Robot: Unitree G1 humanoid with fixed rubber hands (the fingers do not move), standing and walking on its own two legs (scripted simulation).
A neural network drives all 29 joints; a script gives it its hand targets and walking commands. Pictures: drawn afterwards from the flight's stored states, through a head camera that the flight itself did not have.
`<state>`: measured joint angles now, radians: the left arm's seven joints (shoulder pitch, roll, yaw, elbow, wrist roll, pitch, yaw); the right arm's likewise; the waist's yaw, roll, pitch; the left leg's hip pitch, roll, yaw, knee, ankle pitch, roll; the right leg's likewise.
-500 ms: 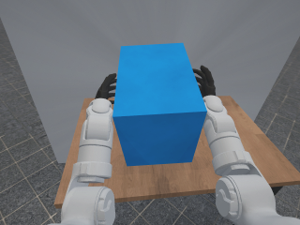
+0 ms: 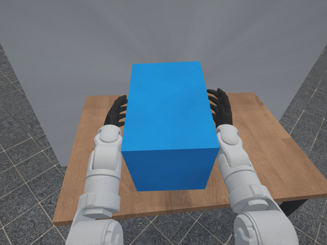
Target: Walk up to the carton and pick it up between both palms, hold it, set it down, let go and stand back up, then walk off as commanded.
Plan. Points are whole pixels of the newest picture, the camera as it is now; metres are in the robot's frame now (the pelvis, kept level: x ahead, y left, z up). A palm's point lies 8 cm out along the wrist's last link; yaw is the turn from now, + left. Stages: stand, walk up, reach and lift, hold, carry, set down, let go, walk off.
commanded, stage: set down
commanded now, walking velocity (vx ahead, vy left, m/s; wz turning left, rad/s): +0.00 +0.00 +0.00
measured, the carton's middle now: (168, 126) +0.39 +0.01 +0.12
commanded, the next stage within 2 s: none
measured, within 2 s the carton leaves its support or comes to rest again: neither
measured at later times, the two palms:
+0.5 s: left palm (120, 130) +0.38 +0.14 +0.11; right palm (224, 125) +0.38 -0.13 +0.14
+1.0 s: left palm (123, 138) +0.39 +0.13 +0.07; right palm (219, 129) +0.40 -0.13 +0.11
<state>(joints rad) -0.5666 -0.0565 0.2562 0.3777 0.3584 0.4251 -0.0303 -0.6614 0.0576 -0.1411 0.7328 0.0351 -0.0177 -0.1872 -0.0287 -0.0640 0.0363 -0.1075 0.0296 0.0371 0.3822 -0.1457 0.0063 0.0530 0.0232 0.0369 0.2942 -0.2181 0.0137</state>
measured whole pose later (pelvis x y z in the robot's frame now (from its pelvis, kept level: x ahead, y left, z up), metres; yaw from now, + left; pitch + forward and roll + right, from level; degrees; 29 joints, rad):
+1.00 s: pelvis +0.01 +0.00 +0.00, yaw +0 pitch -2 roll -1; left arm -0.60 -0.06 0.32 0.73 0.38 0.10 0.02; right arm -0.70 0.08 -0.30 0.92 -0.08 -0.20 -0.13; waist -0.03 -0.06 0.04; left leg -0.20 0.03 0.04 0.37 -0.14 0.00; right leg -0.04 0.02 0.04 0.29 -0.22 0.01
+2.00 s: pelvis +0.03 +0.00 +0.00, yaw +0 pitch +12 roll -1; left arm -0.64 -0.06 0.40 0.99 0.39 -0.20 0.08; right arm -0.69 0.12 -0.47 1.02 -0.29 -0.39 -0.10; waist -0.03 -0.04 -0.05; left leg -0.44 0.03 0.04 0.37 -0.13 0.00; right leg -0.29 0.02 0.03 0.30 -0.21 0.01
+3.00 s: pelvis +0.02 +0.00 +0.00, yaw +0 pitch +17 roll -1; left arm -0.66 -0.06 0.46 1.06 0.43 -0.33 0.09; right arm -0.70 0.13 -0.57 1.05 -0.39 -0.48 -0.09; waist -0.03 -0.04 -0.08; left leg -0.56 0.03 0.04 0.37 -0.11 0.00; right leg -0.42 0.02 0.03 0.34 -0.21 0.01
